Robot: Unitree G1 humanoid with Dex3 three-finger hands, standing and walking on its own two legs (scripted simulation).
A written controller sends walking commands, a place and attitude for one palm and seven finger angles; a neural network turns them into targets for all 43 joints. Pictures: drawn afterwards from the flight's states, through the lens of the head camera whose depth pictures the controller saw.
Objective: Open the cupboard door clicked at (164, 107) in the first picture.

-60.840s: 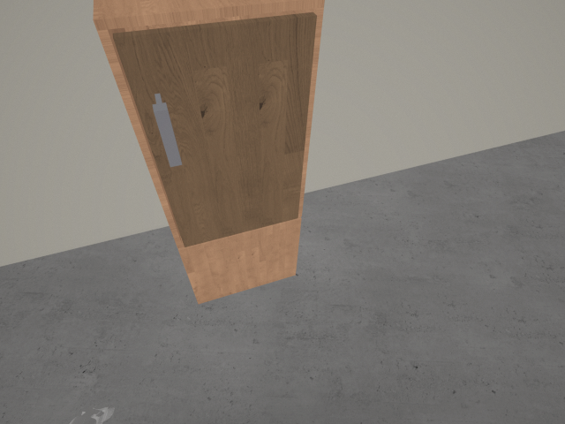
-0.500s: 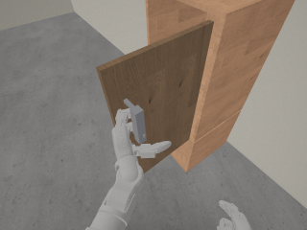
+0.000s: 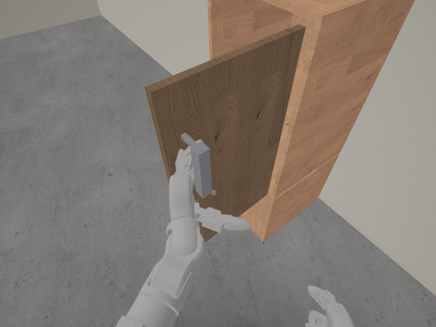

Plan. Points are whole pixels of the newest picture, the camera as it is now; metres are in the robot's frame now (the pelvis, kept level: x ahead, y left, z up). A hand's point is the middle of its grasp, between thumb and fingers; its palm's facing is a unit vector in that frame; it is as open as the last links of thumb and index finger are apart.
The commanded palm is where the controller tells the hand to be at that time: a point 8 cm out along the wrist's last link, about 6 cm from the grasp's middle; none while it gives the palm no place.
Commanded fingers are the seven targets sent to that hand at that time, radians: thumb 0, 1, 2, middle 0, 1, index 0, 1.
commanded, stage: slide the hand sideways off the handle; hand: left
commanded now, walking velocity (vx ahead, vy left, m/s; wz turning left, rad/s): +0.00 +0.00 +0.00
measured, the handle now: (195, 165) +0.39 +0.06 +0.09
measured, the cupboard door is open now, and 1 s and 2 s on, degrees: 93 97 97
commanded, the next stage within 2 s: draw the hand back to the body in 1.12 s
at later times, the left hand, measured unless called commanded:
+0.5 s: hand (201, 218) +0.28 +0.04 +0.08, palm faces -0.12 -0.99 -0.02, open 16.4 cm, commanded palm +0.26 +0.10 +0.09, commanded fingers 0.00 -0.50 0.30 -0.15 -0.30 -0.15 -0.30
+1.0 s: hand (164, 243) +0.24 +0.10 +0.09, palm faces -0.05 -1.00 -0.03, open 16.3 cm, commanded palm +0.21 +0.15 +0.09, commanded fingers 0.00 -0.50 0.30 -0.15 -0.30 -0.15 -0.30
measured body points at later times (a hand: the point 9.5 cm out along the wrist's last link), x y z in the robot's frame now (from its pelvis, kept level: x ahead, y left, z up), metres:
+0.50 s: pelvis +0.01 +0.00 +0.01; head +0.01 -0.01 +0.46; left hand +0.29 +0.10 +0.08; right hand +0.16 -0.22 -0.09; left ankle +0.03 +0.12 -0.71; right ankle +0.00 -0.09 -0.71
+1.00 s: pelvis +0.02 -0.01 +0.00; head +0.04 -0.03 +0.45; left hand +0.23 +0.15 +0.09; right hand +0.21 -0.22 -0.08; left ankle +0.03 +0.12 -0.71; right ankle +0.00 -0.09 -0.71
